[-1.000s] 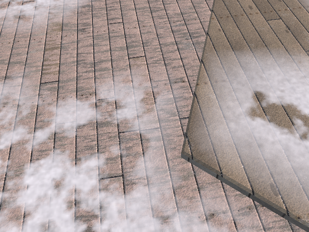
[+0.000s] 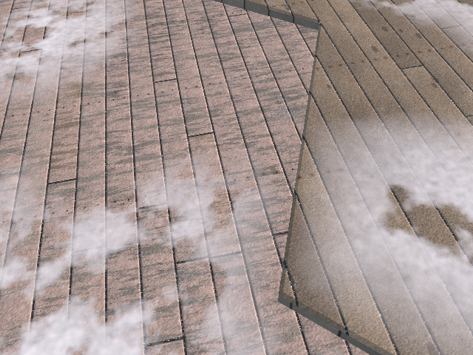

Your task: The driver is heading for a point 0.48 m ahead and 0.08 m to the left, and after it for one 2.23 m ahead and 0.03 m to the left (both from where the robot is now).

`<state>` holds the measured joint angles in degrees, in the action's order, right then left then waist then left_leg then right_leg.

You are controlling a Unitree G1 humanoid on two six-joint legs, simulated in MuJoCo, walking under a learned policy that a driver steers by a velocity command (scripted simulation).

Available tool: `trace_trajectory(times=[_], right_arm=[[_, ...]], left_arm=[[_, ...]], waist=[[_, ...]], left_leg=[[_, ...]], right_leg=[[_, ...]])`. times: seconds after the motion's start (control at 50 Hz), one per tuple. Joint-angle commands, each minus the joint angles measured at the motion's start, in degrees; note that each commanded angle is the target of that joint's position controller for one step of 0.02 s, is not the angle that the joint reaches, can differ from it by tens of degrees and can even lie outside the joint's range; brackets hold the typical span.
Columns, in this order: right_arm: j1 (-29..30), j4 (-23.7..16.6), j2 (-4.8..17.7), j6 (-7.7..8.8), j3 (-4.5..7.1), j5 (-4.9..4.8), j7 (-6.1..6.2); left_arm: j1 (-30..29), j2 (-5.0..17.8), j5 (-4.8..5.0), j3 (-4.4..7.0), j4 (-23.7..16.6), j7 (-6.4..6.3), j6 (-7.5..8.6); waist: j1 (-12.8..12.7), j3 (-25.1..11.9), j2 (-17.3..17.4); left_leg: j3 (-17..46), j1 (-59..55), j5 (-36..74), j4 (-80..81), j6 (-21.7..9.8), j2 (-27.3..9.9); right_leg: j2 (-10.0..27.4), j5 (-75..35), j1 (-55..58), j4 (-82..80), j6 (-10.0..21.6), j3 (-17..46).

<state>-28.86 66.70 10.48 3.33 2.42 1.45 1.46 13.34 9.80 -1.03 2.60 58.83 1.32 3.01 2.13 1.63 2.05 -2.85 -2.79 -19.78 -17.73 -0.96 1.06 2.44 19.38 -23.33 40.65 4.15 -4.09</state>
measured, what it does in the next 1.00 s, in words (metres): walks ahead: right foot, then left foot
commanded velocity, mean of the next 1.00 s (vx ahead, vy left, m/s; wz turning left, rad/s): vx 0.34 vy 0.00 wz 0.22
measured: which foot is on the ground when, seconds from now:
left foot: down 0.00-0.06, up 0.08-0.58, down 0.60-1.00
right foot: up 0.00-0.04, down 0.06-0.60, up 0.62-0.92, down 0.94-1.00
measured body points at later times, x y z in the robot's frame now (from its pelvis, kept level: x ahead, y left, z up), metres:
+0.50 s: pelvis +0.23 -0.04 +0.00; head +0.27 -0.04 +0.44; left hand +0.13 +0.16 -0.15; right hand +0.42 -0.23 -0.14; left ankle +0.40 +0.08 -0.70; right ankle +0.10 -0.12 -0.74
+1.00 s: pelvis +0.42 +0.00 +0.01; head +0.45 +0.02 +0.46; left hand +0.42 +0.24 -0.15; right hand +0.54 -0.23 -0.13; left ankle +0.41 +0.04 -0.74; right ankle +0.52 -0.13 -0.68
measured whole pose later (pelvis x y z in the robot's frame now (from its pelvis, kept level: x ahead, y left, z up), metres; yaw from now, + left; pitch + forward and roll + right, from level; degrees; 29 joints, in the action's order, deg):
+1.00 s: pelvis +0.42 +0.00 +0.01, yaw +13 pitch +0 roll +0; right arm -13.8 54.3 11.2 2.6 1.6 1.2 1.5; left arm 13.7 10.7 -1.0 2.5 53.4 -0.7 -1.0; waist -0.5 4.1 -1.8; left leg -5.1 7.0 -9.9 -16.6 -6.6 5.0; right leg 3.5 17.7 -29.8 49.6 0.3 0.6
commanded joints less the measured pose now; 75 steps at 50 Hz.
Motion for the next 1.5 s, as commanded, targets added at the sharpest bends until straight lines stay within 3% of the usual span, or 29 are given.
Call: trace_trajectory(times=[0.02, 0.06, 0.08, 0.1, 0.12, 0.16, 0.22, 0.34, 0.48, 0.54, 0.58, 0.6, 0.62, 0.64, 0.68, 0.72, 0.76, 0.88, 1.0, 1.12, 1.26, 1.3, 1.32, 1.34, 1.36, 1.38, 1.4, 1.44, 1.5], right_arm=[[3.0, -2.8, 6.9, 1.23, 1.04, -0.55, -0.3], [3.1, -2.9, 6.5, 1.77, 0.64, -0.32, -0.79], [4.3, -5.2, 3.3, 1.93, -0.38, -0.78, -1.31], [3.6, -7.2, 2.0, 1.99, -0.35, -0.56, -1.85], [7.4, -8.3, 4.0, 1.46, 0.28, 0.34, -2.11], [9.5, -8.8, 2.7, 1.67, 0.25, -0.24, -2.88], [6.8, -8.0, 1.7, -0.04, 0.49, 0.41, -3.15], [20.3, -13.3, 1.9, -1.22, 0.7, -0.01, -3.79], [31.5, -19.0, 1.2, -0.88, -0.05, 0.08, -4.55], [25.1, -17.8, 3.3, -0.89, 1.05, 0.33, -3.91], [11.8, -13.9, 5.8, -0.23, 2.49, 1.08, -3.5], [5.9, -12.7, 8.6, 0.22, 3.74, 1.88, -2.98], [8.1, -14.6, 15.7, -0.09, 5.47, 2.12, -2.43], [5.1, -15.3, 16.7, -1.01, 5.61, 0.01, -2.2], [13.5, -16.3, 12.0, -1.12, 4.29, -0.94, -1.41], [16.6, -16.7, 8.1, -0.85, 2.99, -1.69, -1.13], [15.0, -15.9, 7.3, 0.33, 2.21, -0.87, -1.26], [12.0, -13.8, 7.2, 0.8, 0.72, -0.14, -0.96], [9.6, -13.6, 8.8, -1.01, 0.88, -0.3, 1.05], [11.5, -14.6, 10.0, -2.09, 1.51, -0.22, 1.63], [16.3, -16.5, 11.3, -3.0, 1.95, -0.05, 1.3], [18.0, -17.4, 11.6, -3.61, 2.05, -0.34, 0.91], [18.5, -17.9, 11.1, -3.86, 1.95, -0.42, 0.4], [21.6, -20.6, 8.9, -4.14, 1.28, -0.6, -0.39], [22.9, -21.3, 6.4, -4.58, 0.41, 0.28, -1.11], [19.4, -22.2, 4.9, -4.76, -0.24, -0.61, -1.38], [20.5, -20.7, 8.6, -4.78, 0.52, -0.59, -1.12], [20.4, -19.8, 10.4, -4.59, 1.19, -0.57, -0.58], [15.9, -18.0, 8.9, -5.86, 1.17, -0.38, -0.83]], left_arm=[[0.8, 1.5, 0.42, 0.81, -3.1, 0.46, 0.84], [14.1, 4.7, 0.11, 2.68, 1.3, -0.42, 1.27], [23.6, 11.1, -1.0, 4.34, 2.5, -1.39, 1.72], [27.0, 13.9, -0.81, 4.59, 4.1, -1.42, 1.11], [17.9, 11.4, -0.47, 3.65, 2.1, -1.58, 0.51], [7.6, 7.9, -0.19, 2.38, -1.3, -1.05, 1.23], [9.1, 4.7, -0.05, 1.01, -0.2, -1.71, 2.68], [14.5, 4.4, -0.3, 0.28, 1.1, -2.38, 3.82], [17.2, 5.6, 0.1, 0.24, 2.0, -3.48, 4.04], [16.0, 8.1, -0.1, 0.92, 1.8, -4.26, 3.38], [13.9, 9.7, -0.12, 1.61, 0.5, -4.24, 2.35], [11.8, 10.0, 0.63, 1.79, -1.0, -3.7, 2.44], [14.9, 3.7, 1.95, 0.88, -5.4, -2.86, 2.59], [12.2, 7.9, 1.82, 1.59, -7.0, -2.78, 2.52], [6.6, 6.8, 1.19, 1.14, -8.7, -2.92, 2.99], [9.0, 6.0, -0.8, 1.32, -7.6, -3.04, 0.74], [11.7, 4.5, -0.95, 1.03, -6.6, -2.73, -1.44], [6.8, 5.1, -0.15, 0.87, -6.2, -2.04, -2.87], [-1.4, 6.0, -0.03, 1.01, -9.3, -2.1, -3.72], [-1.4, 4.7, -0.23, 1.37, -10.9, -1.63, -4.81], [-1.9, 4.9, 0.34, 2.3, -13.3, -0.83, -5.53], [0.5, 5.0, 0.5, 2.67, -13.0, -1.03, -5.19], [3.3, 6.6, 0.54, 3.32, -12.2, -1.37, -4.88], [8.0, 11.7, -0.37, 4.79, -12.1, -1.98, -4.56], [9.1, 12.5, -0.31, 4.48, -12.6, -2.37, -4.16], [3.1, 15.9, -1.28, 5.1, -15.9, -3.35, -4.39], [-2.9, 13.8, -1.04, 4.7, -17.5, -3.83, -5.12], [-8.4, 9.4, -0.38, 3.21, -17.9, -3.49, -5.36], [-7.6, 9.3, -0.63, 3.03, -17.9, -3.28, -5.24]], waist=[[-4.2, 7.7, 2.8], [-9.6, 1.9, -1.4], [-13.6, -3.2, -12.9], [-11.8, -5.9, -20.7], [-7.1, 0.0, -11.2], [-3.1, 3.8, -3.1], [-0.8, 3.3, -4.4], [-2.4, 6.3, -4.4], [-3.8, 6.8, -5.6], [-0.3, 1.6, -8.3], [5.0, -5.1, -8.5], [8.6, -8.8, -6.1], [3.0, -15.5, 10.3], [4.2, -23.2, 0.1], [0.4, -8.3, -5.4], [-3.8, -3.6, -6.2], [-4.9, -3.9, -3.0], [-3.6, -4.8, 2.9], [-0.5, -2.9, 1.2], [-1.3, -1.4, 1.7], [-2.8, -1.9, 1.7], [-4.5, -3.9, -1.2], [-6.1, -5.8, -5.6], [-9.1, -8.3, -14.9], [-7.3, -9.2, -8.3], [-5.4, -12.8, -12.1], [-3.8, -8.5, -3.9], [-1.5, -5.8, -4.9], [-1.2, -8.8, -4.9]], left_leg=[[8.0, 14.3, 7.8, 4.7, -9.5, -13.3], [2.5, 21.5, 20.3, -11.9, -6.9, -8.6], [-3.6, 30.8, 13.0, -32.6, -3.3, -2.8], [-0.9, 40.1, -11.3, -47.9, -3.2, 3.4], [4.3, 42.8, -7.3, -54.0, -4.8, -2.1], [5.0, 39.4, 3.2, -50.5, -5.5, -5.9], [4.6, 34.8, 6.9, -47.2, -4.3, -6.3], [2.9, 45.3, 15.9, -38.5, -3.3, -5.5], [-5.6, 38.4, 19.4, -18.4, -5.5, -2.2], [-8.8, 30.0, 12.4, -17.6, -9.2, 2.8], [-7.5, 16.2, 12.4, -12.7, -12.0, 5.5], [-0.7, 4.6, 16.6, -8.0, -14.6, 0.6], [28.5, -14.9, 45.2, -11.4, -24.5, -20.5], [38.4, -17.6, 51.5, -6.6, -28.6, -23.5], [23.3, -1.1, 52.1, -3.0, -22.0, -18.7], [14.6, 11.1, 51.7, -0.1, -16.7, -13.0], [10.9, 15.2, 58.7, 0.2, -15.7, -11.7], [3.1, 10.5, 56.7, 1.9, -8.2, -9.9], [2.9, 1.9, 48.3, 0.9, -9.8, -13.7], [1.9, 5.3, 39.1, -0.1, -12.3, -16.8], [-2.0, 9.8, 27.1, -4.6, -8.2, -17.6], [-4.6, 13.1, 21.2, -10.7, -4.8, -15.8], [-6.9, 17.0, 15.1, -17.8, -1.9, -12.6], [-8.7, 26.7, -6.8, -31.7, 2.0, -5.7], [1.1, 30.7, -17.5, -40.7, 2.9, -4.0], [3.5, 35.3, -16.5, -46.1, 3.7, -1.4], [5.5, 36.3, -10.6, -48.2, 3.8, -4.0], [5.0, 31.6, -4.0, -44.8, 4.5, -5.1], [1.8, 24.9, -2.1, -40.6, 4.8, -2.2]], right_leg=[[-2.5, -6.3, 7.3, -6.8, 0.1, -3.6], [-4.5, -4.8, 25.8, -10.8, 1.4, -2.9], [9.9, 10.3, 34.7, -21.2, 5.3, 17.3], [20.0, 19.6, 36.1, -33.3, 10.4, 42.3], [19.4, 25.1, 28.6, -33.0, 9.4, 39.3], [15.4, 10.2, 18.4, -33.3, 6.7, 26.0], [11.7, -4.1, 15.4, -34.4, 4.2, 13.9], [10.7, -19.3, 20.2, -35.6, 3.8, 2.4], [10.8, -41.6, 26.2, -31.1, 2.3, -6.8], [11.6, -67.5, 31.2, -18.4, 1.4, -9.6], [11.5, -67.3, 27.9, 3.0, 1.1, -9.8], [9.4, -49.7, 17.7, 19.5, -0.4, -10.2], [-2.5, 11.0, -7.3, 44.6, -4.0, -9.3], [-4.5, 12.1, -12.4, 52.3, -3.8, 3.9], [1.2, 3.3, -14.7, 43.4, -3.7, 5.3], [3.1, 1.6, -7.7, 34.9, -4.4, 5.3], [2.9, 1.3, -3.1, 30.0, -4.9, 4.6], [1.8, -6.4, -3.4, 15.9, -4.2, 4.7], [0.5, -4.0, -6.9, 7.4, -3.5, 3.5], [-0.3, -0.7, -4.0, 5.4, -2.4, 1.1], [-2.2, -3.4, 2.6, -0.4, 0.5, -0.7], [-3.9, -11.9, 10.0, -6.5, 1.9, -1.1], [-3.4, -18.3, 16.2, -11.8, 3.9, 2.7], [7.8, -24.7, 24.1, -20.1, 8.8, 20.2], [12.7, -31.5, 26.3, -21.2, 9.1, 28.1], [15.8, -18.9, 24.7, -26.4, 15.4, 37.3], [13.4, -3.2, 20.4, -28.8, 14.3, 34.1], [6.4, -11.2, 14.4, -25.6, 10.8, 23.4], [1.6, -15.4, 12.3, -23.2, 7.5, 15.2]])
